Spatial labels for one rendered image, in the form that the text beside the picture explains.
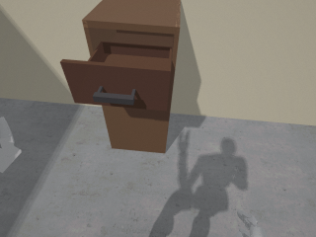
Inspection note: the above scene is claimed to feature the drawer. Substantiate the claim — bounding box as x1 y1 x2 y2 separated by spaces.
60 41 172 112

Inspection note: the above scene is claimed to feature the handle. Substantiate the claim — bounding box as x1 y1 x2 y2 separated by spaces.
93 86 136 106

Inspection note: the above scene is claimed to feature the robot left hand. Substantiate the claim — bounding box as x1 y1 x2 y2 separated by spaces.
0 117 22 173

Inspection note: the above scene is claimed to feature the robot right hand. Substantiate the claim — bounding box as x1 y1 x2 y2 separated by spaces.
236 209 268 237

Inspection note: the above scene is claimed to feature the cabinet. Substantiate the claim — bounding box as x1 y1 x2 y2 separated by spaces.
82 0 181 154

